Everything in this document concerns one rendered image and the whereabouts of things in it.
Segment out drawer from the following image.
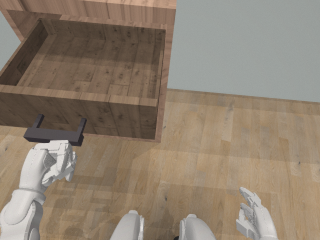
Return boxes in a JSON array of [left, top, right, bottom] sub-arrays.
[[0, 18, 166, 140]]

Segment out robot right hand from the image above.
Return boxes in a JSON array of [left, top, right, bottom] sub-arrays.
[[236, 187, 278, 240]]

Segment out left robot forearm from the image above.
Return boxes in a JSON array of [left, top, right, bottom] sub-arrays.
[[0, 188, 46, 240]]

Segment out cabinet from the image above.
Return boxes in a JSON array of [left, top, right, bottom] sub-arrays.
[[0, 0, 177, 143]]

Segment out robot left hand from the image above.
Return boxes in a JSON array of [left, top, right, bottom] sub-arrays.
[[19, 140, 78, 193]]

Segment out left robot thigh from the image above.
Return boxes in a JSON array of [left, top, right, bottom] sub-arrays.
[[110, 213, 145, 240]]

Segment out handle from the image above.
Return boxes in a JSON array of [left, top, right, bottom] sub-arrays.
[[23, 114, 87, 147]]

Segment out robot left shin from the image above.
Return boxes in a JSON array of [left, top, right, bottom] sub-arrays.
[[128, 210, 138, 214]]

